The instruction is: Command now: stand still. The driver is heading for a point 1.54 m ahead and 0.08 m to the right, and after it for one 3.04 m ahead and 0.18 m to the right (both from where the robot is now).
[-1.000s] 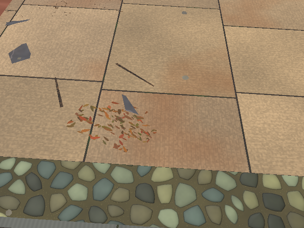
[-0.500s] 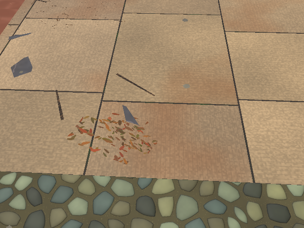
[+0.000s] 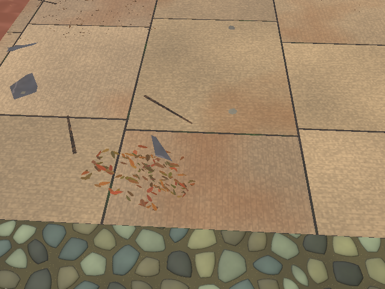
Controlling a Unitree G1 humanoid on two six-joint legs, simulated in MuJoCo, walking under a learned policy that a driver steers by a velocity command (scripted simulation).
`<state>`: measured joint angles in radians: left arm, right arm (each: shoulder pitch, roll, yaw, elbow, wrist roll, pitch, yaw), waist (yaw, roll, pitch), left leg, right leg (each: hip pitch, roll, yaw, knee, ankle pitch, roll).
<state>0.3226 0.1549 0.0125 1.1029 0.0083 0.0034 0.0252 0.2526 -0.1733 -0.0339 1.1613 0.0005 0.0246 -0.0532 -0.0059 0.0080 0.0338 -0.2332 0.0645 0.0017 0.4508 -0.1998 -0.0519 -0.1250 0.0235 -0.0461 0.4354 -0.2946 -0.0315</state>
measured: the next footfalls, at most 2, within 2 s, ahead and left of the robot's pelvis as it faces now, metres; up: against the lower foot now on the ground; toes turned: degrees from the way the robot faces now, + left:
left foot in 1.32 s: +0.16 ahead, +0.20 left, +0.04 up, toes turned +7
right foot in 1.76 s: +0.34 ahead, +0.01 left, +0.06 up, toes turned -10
